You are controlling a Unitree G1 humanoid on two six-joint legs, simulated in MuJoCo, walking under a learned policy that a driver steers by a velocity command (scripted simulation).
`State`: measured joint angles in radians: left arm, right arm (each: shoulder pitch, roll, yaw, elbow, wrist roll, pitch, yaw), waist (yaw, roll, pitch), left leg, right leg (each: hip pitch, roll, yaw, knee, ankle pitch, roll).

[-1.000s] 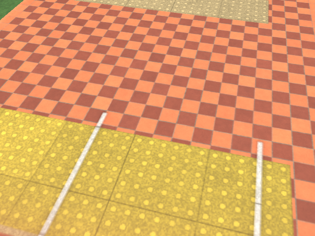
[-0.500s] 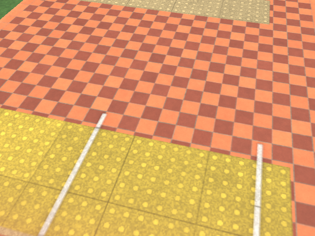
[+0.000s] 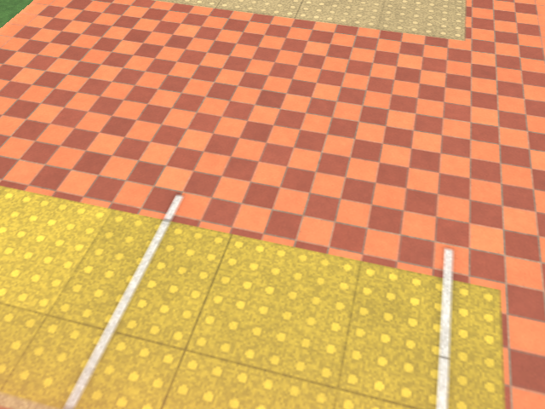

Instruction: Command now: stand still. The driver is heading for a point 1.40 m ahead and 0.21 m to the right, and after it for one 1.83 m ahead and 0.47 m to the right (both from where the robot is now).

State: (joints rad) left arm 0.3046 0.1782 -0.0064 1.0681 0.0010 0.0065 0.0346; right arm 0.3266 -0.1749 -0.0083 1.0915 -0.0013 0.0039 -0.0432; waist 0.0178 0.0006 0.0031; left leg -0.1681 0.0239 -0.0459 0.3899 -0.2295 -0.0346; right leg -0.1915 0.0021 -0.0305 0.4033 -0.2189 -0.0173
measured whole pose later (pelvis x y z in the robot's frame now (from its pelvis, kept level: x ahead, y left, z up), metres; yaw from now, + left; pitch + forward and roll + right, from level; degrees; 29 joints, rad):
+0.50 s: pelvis +0.02 +0.01 +0.00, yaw +1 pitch +2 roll +0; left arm 0.39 0.19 0.03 1.07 0.04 -0.04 -0.05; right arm 0.40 -0.18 -0.05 1.06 -0.05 -0.02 0.03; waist 0.02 0.00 -0.03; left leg -0.19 0.01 -0.01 0.45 -0.39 0.03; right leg -0.18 -0.01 -0.03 0.40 -0.31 -0.06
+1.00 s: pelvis +0.22 -0.01 -0.03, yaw +0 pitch +4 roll +0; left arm -0.03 0.15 0.02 0.84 0.02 -0.09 -0.04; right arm 0.50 -0.13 0.01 1.03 -0.06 -0.11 0.04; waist -0.07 0.01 -0.06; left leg 0.09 0.05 0.03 0.38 -0.46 0.00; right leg -0.54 -0.01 -0.08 0.62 -0.15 -0.09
